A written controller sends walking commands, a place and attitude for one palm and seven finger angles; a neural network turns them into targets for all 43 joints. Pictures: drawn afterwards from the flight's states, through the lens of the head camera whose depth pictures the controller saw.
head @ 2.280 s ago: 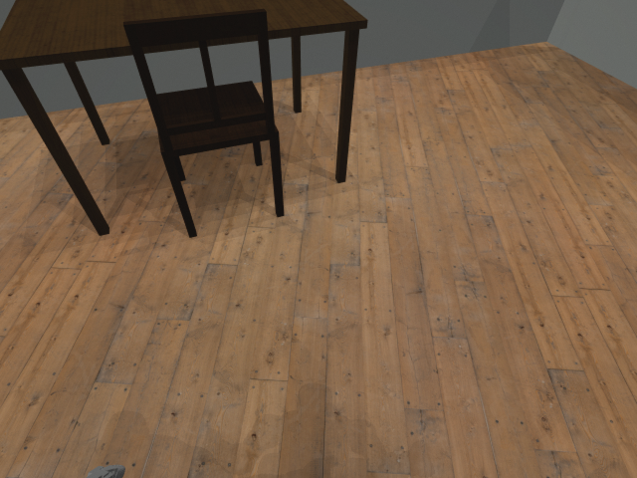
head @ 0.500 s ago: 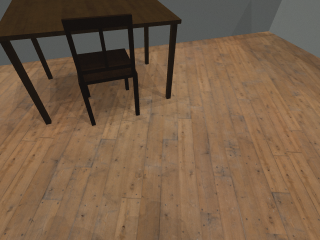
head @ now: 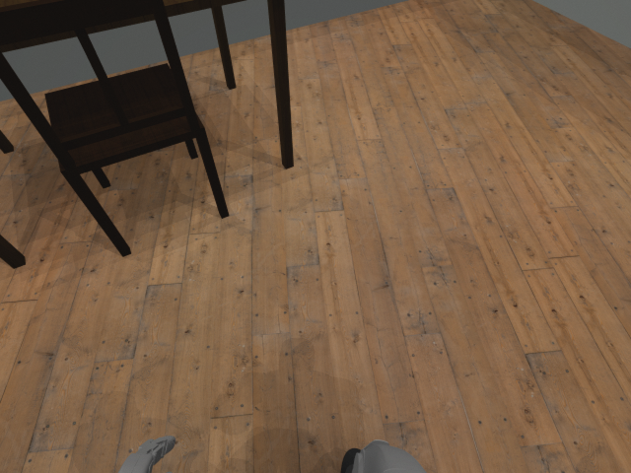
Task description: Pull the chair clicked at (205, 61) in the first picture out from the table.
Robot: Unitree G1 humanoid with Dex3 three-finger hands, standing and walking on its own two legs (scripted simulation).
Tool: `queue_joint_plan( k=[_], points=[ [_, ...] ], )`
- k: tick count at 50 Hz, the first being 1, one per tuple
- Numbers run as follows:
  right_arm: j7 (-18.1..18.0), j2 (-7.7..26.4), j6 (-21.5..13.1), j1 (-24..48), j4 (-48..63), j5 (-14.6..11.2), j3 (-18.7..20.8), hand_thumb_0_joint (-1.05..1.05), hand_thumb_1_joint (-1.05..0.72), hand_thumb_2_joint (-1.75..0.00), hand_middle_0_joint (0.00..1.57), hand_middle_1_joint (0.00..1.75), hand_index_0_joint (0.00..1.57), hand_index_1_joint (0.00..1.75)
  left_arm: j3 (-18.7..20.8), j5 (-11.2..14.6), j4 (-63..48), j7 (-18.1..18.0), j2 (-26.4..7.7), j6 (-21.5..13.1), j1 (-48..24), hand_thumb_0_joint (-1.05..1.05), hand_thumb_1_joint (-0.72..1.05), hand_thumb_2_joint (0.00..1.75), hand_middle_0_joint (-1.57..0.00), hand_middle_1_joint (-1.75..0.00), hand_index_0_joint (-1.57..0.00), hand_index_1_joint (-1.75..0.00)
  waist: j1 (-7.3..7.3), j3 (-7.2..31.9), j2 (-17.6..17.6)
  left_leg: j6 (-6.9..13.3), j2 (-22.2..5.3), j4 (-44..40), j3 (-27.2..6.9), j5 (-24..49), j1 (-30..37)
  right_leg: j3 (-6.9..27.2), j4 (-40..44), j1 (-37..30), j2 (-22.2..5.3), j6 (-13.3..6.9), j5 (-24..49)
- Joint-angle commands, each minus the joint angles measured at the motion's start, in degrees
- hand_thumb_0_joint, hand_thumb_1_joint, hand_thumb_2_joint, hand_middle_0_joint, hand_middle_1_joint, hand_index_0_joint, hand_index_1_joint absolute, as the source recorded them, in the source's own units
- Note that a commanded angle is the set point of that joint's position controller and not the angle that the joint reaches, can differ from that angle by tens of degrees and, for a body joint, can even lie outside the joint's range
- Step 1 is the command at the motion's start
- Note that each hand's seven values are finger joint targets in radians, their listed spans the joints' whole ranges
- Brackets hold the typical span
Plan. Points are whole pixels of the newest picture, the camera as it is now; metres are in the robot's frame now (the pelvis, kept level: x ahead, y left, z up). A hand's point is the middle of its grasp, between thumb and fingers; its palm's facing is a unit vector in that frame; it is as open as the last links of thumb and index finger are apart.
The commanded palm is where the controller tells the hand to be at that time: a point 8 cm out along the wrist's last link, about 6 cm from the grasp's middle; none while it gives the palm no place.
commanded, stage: walk to a spot facing it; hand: left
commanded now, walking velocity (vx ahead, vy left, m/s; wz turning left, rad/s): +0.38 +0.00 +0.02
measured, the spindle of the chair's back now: (103, 80) +0.99 +0.57 -0.08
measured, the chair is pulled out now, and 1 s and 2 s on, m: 0.00 0.00 0.00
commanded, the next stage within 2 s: turn to face it in 0.68 s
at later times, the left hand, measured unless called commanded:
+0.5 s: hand (175, 465) +0.15 +0.21 -0.17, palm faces +0.12 -0.98 -0.14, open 7.3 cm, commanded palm none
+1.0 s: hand (238, 234) +0.55 +0.17 -0.14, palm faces -0.08 -0.97 -0.23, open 7.3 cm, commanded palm none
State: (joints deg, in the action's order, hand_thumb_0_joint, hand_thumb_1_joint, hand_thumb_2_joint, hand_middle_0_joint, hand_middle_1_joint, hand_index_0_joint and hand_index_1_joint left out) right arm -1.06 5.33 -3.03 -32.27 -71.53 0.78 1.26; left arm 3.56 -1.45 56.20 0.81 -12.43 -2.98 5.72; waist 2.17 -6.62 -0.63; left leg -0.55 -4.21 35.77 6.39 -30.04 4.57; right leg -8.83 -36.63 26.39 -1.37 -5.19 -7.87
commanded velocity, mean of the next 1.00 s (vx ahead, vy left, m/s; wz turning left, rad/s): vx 0.25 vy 0.00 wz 0.02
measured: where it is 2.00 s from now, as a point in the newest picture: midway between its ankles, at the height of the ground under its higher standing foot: (319, 371)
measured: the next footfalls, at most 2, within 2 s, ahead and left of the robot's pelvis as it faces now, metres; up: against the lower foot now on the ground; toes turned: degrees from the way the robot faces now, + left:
left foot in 0.44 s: +0.32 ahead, +0.14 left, +0.00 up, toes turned +11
right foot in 0.92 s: +0.53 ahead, -0.11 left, +0.00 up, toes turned -14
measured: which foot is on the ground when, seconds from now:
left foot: up 0.00-0.42, down 0.44-0.92, up 0.94-1.00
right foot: down 0.00-0.44, up 0.46-0.90, down 0.92-1.00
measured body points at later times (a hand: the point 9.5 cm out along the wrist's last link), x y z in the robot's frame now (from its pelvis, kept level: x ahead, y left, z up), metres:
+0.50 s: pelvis +0.22 +0.04 +0.01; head +0.23 +0.07 +0.46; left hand +0.15 +0.26 -0.15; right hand +0.34 -0.18 -0.11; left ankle +0.28 +0.13 -0.71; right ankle +0.12 -0.08 -0.66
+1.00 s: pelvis +0.42 +0.00 +0.01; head +0.45 -0.02 +0.46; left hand +0.55 +0.22 -0.12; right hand +0.30 -0.19 -0.15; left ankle +0.30 +0.13 -0.65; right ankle +0.49 -0.10 -0.71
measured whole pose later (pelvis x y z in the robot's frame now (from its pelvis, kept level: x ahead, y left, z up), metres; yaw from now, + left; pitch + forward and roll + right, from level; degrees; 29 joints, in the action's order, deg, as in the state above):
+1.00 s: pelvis +0.42 +0.00 +0.01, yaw -3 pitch -2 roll +0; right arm -0.7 6.2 -0.1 -24.6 -67.5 0.4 2.2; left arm 2.5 -1.1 57.3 -0.4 -9.9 -3.5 5.4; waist 3.4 -5.9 -1.5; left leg -1.1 -5.6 57.6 5.5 -31.7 -12.7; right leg -10.9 -37.1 22.6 -4.5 -3.4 -13.0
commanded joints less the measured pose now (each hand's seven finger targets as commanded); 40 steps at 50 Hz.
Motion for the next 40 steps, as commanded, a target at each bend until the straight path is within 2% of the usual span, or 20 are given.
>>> queue_joint_plan(
  k=[1, 2, 4, 7, 9, 12, 16, 18, 19, 20, 21, 22, 23, 24, 25, 27, 28, 31, 34, 40],
  points=[
    [0.07, 6.92, -1.45, 6.82, 8.97, -0.99, 1.92, 0.0, -0.9, -0.9, 0.2, 0.3, 0.2, 0.3, 2.82, 1.13, 3.37, -1.33, -11.93, 0.02, 21.18, 0.0, 0.9, 0.9, -0.2, -0.3, -0.2, -0.3, -9.38, 12.79, 7.89, 3.71, -0.58, 47.96, -7.22, 3.25, -37.66, 39.26, 23.1, -30.17, -24.52, -10.71, -17.28],
    [0.34, 6.38, -1.07, 9.22, 9.6, -0.28, 1.88, 0.0, -0.9, -0.9, 0.2, 0.3, 0.2, 0.3, 1.84, 0.77, 2.16, -1.6, -9.02, -0.1, 16.06, 0.0, 0.9, 0.9, -0.2, -0.3, -0.2, -0.3, -6.9, 6.58, 3.79, 3.5, -3.34, 46.57, -7.92, 7.7, -39.4, 34.14, 23.71, -21.52, -22.5, -9.01, -19.42],
    [0.67, 4.56, 0.64, 7.19, 8.83, 0.74, 1.58, 0.0, -0.9, -0.9, 0.2, 0.3, 0.2, 0.3, 0.32, 0.25, 1.16, -1.82, -4.42, -0.8, 10.03, 0.0, 0.9, 0.9, -0.2, -0.3, -0.2, -0.3, -1.85, 3.03, 2.67, 2.35, -5.43, 40.16, -7.44, 11.59, -35.18, 22.0, 24.94, -9.58, -18.04, -5.47, -14.42],
    [1.15, 3.64, 2.23, 4.54, 8.9, 0.87, 1.85, 0.0, -0.9, -0.9, 0.2, 0.3, 0.2, 0.3, 0.07, -0.07, 1.27, -1.8, -3.66, -1.21, 8.85, 0.0, 0.9, 0.9, -0.2, -0.3, -0.2, -0.3, 1.21, 3.43, 4.94, 0.52, -5.71, 31.23, -4.79, 13.8, -31.22, 12.72, 26.81, -3.2, -14.46, -3.93, -11.64],
    [1.66, 3.83, 2.48, 8.32, 11.01, 0.86, 1.94, 0.0, -0.9, -0.9, 0.2, 0.3, 0.2, 0.3, 0.24, 0.06, 1.35, -1.56, -3.37, -1.38, 9.46, 0.0, 0.9, 0.9, -0.2, -0.3, -0.2, -0.3, 0.87, 1.23, 6.09, -0.41, -5.63, 25.03, -3.21, 17.35, -31.98, 10.49, 28.53, -2.45, -13.01, -3.76, -12.23],
    [2.61, 4.33, 1.66, 15.37, 14.04, 0.69, 2.01, 0.0, -0.9, -0.9, 0.2, 0.3, 0.2, 0.3, 0.33, -0.01, 2.32, -1.31, -4.6, -1.78, 12.28, 0.0, 0.9, 0.9, -0.2, -0.3, -0.2, -0.3, -1.08, 0.34, 5.07, -0.65, -5.28, 13.89, -1.77, 19.64, -32.72, 9.68, 27.86, -6.94, -12.79, -4.07, -10.85],
    [3.13, 5.61, 0.6, 23.35, 17.2, 0.6, 2.02, 0.0, -0.9, -0.9, 0.2, 0.3, 0.2, 0.3, 0.22, -0.12, 3.59, -1.34, -5.2, -1.7, 16.73, 0.0, 0.9, 0.9, -0.2, -0.3, -0.2, -0.3, -3.6, -0.44, 4.43, 0.42, -3.79, 5.68, -0.66, 18.58, -32.64, 11.47, 25.41, -14.45, -14.52, -4.12, -5.61],
    [3.07, 6.37, 0.19, 23.1, 17.36, 0.57, 2.12, 0.0, -0.9, -0.9, 0.2, 0.3, 0.2, 0.3, 0.52, -0.15, 3.68, -1.42, -5.7, -1.48, 16.88, 0.0, 0.9, 0.9, -0.2, -0.3, -0.2, -0.3, -2.81, -0.21, 4.3, 1.06, -2.73, 1.74, 0.57, 16.98, -28.54, 10.7, 22.88, -16.05, -14.72, -3.61, -2.83],
    [2.86, 7.17, -0.08, 20.84, 16.77, 0.67, 2.31, 0.0, -0.9, -0.9, 0.2, 0.3, 0.2, 0.3, 0.57, 0.0, 3.8, -1.42, -5.9, -1.34, 16.59, 0.0, 0.9, 0.9, -0.2, -0.3, -0.2, -0.3, -1.39, 0.58, 3.45, 1.36, -1.34, -1.46, 1.91, 17.12, -23.15, 8.93, 19.02, -15.22, -13.66, -2.78, 0.3],
    [2.4, 8.65, -0.47, 15.42, 14.86, 0.96, 2.73, 0.0, -0.9, -0.9, 0.2, 0.3, 0.2, 0.3, 0.57, 0.23, 3.74, -1.39, -5.34, -1.2, 16.48, 0.0, 0.9, 0.9, -0.2, -0.3, -0.2, -0.3, 1.11, 3.46, 0.06, 1.93, 0.1, -5.38, 2.53, 17.6, -13.41, 6.13, 10.23, -12.86, -10.81, -1.45, 5.44],
    [1.74, 13.48, -0.96, 7.06, 12.78, 1.48, 3.9, 0.0, -0.9, -0.9, 0.2, 0.3, 0.2, 0.3, 0.35, 0.43, 3.34, -1.09, -2.9, -1.18, 17.5, 0.0, 0.9, 0.9, -0.2, -0.3, -0.2, -0.3, 4.1, 8.7, -10.03, 4.8, -7.05, -10.69, -8.33, 13.7, -0.84, 2.52, -5.96, -5.69, -6.08, 1.21, 3.12],
    [1.19, 19.54, -0.94, 0.17, 11.38, 1.65, 5.18, 0.0, -0.9, -0.9, 0.2, 0.3, 0.2, 0.3, -0.22, 0.94, 1.48, -0.47, -0.56, -1.26, 17.47, 0.0, 0.9, 0.9, -0.2, -0.3, -0.2, -0.3, 5.28, 11.85, -21.57, 10.52, -21.56, -19.25, -28.95, 14.73, 7.09, -0.85, -25.17, 7.65, 1.16, 4.01, -22.56],
    [0.47, 17.79, -0.56, 0.79, 10.56, 1.14, 4.64, 0.0, -0.9, -0.9, 0.2, 0.3, 0.2, 0.3, 0.05, 0.36, 0.53, -0.94, -2.65, -1.13, 13.79, 0.0, 0.9, 0.9, -0.2, -0.3, -0.2, -0.3, 5.59, 11.54, -15.29, 11.79, -23.08, -22.25, -31.91, 11.42, 4.64, 6.23, -34.18, 11.23, -0.22, 3.28, -24.14],
    [0.26, 15.86, -0.57, 5.36, 11.85, 0.75, 4.07, 0.0, -0.9, -0.9, 0.2, 0.3, 0.2, 0.3, 0.29, 0.49, 0.52, -0.71, -1.99, -0.97, 11.25, 0.0, 0.9, 0.9, -0.2, -0.3, -0.2, -0.3, 3.81, 7.31, -8.97, 11.6, -22.37, -23.02, -28.38, 9.59, -1.1, 7.82, -38.01, 13.93, -3.02, 3.06, -18.89],
    [0.22, 12.9, -1.02, 9.13, 12.81, 0.73, 3.25, 0.0, -0.9, -0.9, 0.2, 0.3, 0.2, 0.3, 0.5, 0.19, 1.3, -0.24, -1.5, -0.75, 11.07, 0.0, 0.9, 0.9, -0.2, -0.3, -0.2, -0.3, 2.05, 4.58, -5.29, 10.33, -20.15, -24.15, -23.0, 9.88, -5.96, 8.86, -37.96, 13.36, -5.02, 3.36, -14.03],
    [-0.07, 9.72, -1.9, 13.33, 13.13, 0.6, 2.27, 0.0, -0.9, -0.9, 0.2, 0.3, 0.2, 0.3, 0.44, -0.34, 3.31, 0.15, 0.55, 0.62, 14.47, 0.0, 0.9, 0.9, -0.2, -0.3, -0.2, -0.3, -1.65, 2.65, -3.59, 7.65, -16.43, -25.55, -12.93, 15.21, -12.89, 8.99, -34.98, 8.75, -6.35, 4.45, -8.96],
    [-0.18, 9.07, -2.21, 13.34, 12.76, 0.5, 2.23, 0.0, -0.9, -0.9, 0.2, 0.3, 0.2, 0.3, 0.41, -0.43, 3.71, 0.12, 1.2, 1.25, 15.9, 0.0, 0.9, 0.9, -0.2, -0.3, -0.2, -0.3, -2.39, 3.59, -3.93, 7.63, -15.25, -25.6, -9.27, 17.91, -13.25, 8.68, -33.53, 7.73, -6.38, 4.83, -7.85],
    [-0.45, 8.18, -2.69, 11.52, 11.94, 0.34, 2.43, 0.0, -0.9, -0.9, 0.2, 0.3, 0.2, 0.3, 0.59, -0.54, 3.23, 0.17, 2.13, 2.27, 14.96, 0.0, 0.9, 0.9, -0.2, -0.3, -0.2, -0.3, -2.71, 2.99, -2.87, 8.19, -14.27, -26.42, -4.46, 25.58, -11.72, 7.88, -29.17, 9.67, -6.75, 5.91, -4.48],
    [-0.51, 9.03, -2.58, 9.91, 10.9, 0.19, 2.37, 0.0, -0.9, -0.9, 0.2, 0.3, 0.2, 0.3, 0.52, -0.5, 2.24, 0.45, 2.42, 2.93, 11.93, 0.0, 0.9, 0.9, -0.2, -0.3, -0.2, -0.3, -2.53, 1.57, -4.88, 8.0, -13.61, -26.0, 0.76, 31.43, -8.66, 6.15, -22.4, 11.66, -6.8, 6.59, -2.0],
    [-0.62, 9.57, -1.37, 5.99, 8.79, 0.84, 2.41, 0.0, -0.9, -0.9, 0.2, 0.3, 0.2, 0.3, 0.21, -0.17, -1.28, 0.62, 2.51, 2.63, 2.03, 0.0, 0.9, 0.9, -0.2, -0.3, -0.2, -0.3, 0.23, -1.46, -7.09, 7.69, -14.2, -21.1, 5.32, 42.88, -6.01, 2.04, -4.16, 6.65, -4.42, 5.18, -2.37]
  ],
)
